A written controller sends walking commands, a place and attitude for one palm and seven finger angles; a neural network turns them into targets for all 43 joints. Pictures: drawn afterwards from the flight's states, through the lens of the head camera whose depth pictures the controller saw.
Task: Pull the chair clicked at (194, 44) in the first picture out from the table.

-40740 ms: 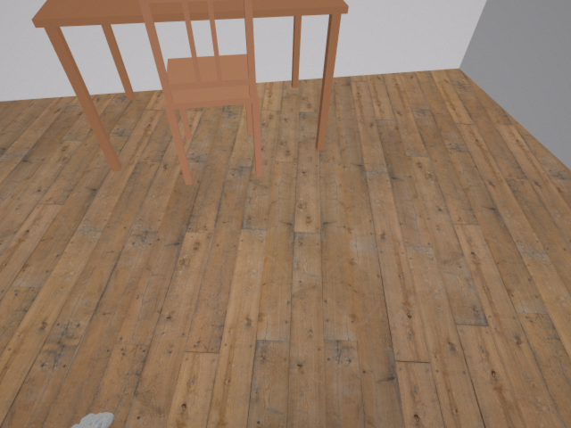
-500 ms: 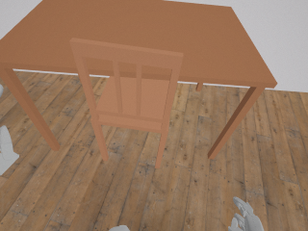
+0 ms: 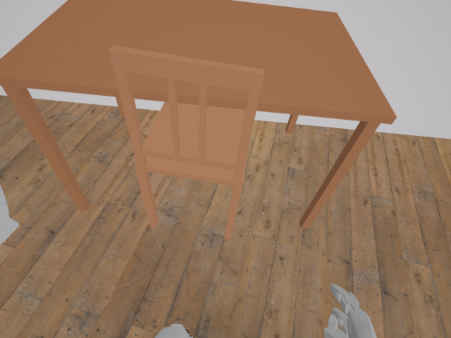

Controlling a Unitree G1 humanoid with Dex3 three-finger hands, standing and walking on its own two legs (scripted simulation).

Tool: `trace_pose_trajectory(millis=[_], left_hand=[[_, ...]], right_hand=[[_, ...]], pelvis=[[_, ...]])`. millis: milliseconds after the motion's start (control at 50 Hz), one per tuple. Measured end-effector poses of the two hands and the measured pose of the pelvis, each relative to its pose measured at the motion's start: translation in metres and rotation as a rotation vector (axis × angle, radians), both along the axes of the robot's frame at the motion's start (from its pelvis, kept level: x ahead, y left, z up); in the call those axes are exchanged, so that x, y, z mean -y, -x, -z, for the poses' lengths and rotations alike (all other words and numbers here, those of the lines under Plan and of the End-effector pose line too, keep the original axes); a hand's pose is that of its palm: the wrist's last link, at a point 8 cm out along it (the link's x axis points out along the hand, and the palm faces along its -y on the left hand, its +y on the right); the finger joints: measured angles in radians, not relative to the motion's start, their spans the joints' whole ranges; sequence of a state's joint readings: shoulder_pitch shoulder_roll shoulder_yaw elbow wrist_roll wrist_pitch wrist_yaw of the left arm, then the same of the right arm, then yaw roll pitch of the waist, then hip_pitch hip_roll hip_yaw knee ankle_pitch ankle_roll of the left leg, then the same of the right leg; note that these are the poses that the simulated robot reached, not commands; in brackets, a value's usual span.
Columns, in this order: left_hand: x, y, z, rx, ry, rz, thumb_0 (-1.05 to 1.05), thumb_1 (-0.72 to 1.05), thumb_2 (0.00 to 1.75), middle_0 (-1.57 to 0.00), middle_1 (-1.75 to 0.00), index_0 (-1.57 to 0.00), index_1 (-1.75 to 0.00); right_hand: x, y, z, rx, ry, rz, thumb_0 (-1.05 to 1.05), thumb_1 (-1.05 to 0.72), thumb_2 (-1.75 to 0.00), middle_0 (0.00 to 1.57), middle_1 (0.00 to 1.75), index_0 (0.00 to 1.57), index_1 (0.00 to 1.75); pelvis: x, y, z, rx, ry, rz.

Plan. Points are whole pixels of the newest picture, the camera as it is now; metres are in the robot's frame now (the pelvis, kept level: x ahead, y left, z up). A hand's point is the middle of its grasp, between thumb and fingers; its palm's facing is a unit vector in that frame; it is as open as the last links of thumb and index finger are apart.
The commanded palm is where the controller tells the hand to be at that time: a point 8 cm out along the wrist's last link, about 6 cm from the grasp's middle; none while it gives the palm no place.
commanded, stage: step back with the hand held close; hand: left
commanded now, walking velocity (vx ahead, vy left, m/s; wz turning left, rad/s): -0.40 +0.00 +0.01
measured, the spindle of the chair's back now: (174, 120) +0.68 +0.20 -0.07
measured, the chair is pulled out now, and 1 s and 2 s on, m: -0.09 -0.09 -0.09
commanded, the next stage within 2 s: stop stepping back and stand still in 0.30 s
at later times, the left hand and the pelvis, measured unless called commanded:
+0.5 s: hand (24, 336) +0.09 +0.20 +0.18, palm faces +0.28 -0.80 -0.53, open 7.4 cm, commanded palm +0.04 +0.26 +0.19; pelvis -0.12 -0.04 +0.01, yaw -3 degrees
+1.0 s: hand out of the picture +0.02 +0.22 +0.18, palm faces +0.45 -0.80 -0.39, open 7.4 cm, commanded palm -0.03 +0.26 +0.19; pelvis -0.17 -0.04 +0.00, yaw -1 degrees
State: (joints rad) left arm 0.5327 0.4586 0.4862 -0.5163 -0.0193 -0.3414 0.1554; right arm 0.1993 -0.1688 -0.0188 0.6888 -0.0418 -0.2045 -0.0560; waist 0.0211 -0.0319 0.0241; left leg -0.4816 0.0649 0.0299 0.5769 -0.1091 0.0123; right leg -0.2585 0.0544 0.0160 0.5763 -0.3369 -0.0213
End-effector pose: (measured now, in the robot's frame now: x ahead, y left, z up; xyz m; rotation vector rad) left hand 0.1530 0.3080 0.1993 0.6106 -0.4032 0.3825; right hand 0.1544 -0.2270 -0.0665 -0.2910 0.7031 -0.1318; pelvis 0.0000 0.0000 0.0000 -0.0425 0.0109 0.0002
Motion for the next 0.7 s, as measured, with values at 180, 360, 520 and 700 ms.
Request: trace_pose_trajectory(millis=[180,360,520,700], left_hand=[[0.022,0.001,-0.004,0.008,0.037,0.109,0.01,0.88,0.9,-0.21,-0.3,-0.21,-0.3],[0.037,0.033,0.003,-0.124,0.007,0.172,0.01,0.89,0.9,-0.21,-0.3,-0.21,-0.3],[0.065,0.101,-0.005,-0.114,-0.01,0.14,0.01,0.89,0.9,-0.22,-0.3,-0.21,-0.3],[0.054,0.14,0.015,-0.097,0.13,0.021,0.01,0.88,0.9,-0.21,-0.3,-0.21,-0.3]], right_hand=[[0.014,0.033,-0.01,-0.027,0.012,0.079,0.01,-0.9,-0.9,0.2,0.3,0.21,0.3],[0.025,0.083,-0.024,0.031,-0.002,0.083,0.01,-0.9,-0.9,0.2,0.3,0.21,0.3],[0.053,0.144,-0.005,-0.03,-0.034,0.105,0.01,-0.9,-0.9,0.2,0.3,0.21,0.3],[0.076,0.203,-0.007,-0.06,0.041,0.155,0.01,-0.9,-0.9,0.2,0.3,0.21,0.3]], pelvis=[[0.0,0.02,-0.01,-0.025,-0.013,0.008],[0.012,0.074,-0.014,0.006,-0.017,0.069],[0.037,0.122,-0.009,0.019,-0.022,0.056],[0.037,0.149,-0.009,0.022,-0.037,0.014]])
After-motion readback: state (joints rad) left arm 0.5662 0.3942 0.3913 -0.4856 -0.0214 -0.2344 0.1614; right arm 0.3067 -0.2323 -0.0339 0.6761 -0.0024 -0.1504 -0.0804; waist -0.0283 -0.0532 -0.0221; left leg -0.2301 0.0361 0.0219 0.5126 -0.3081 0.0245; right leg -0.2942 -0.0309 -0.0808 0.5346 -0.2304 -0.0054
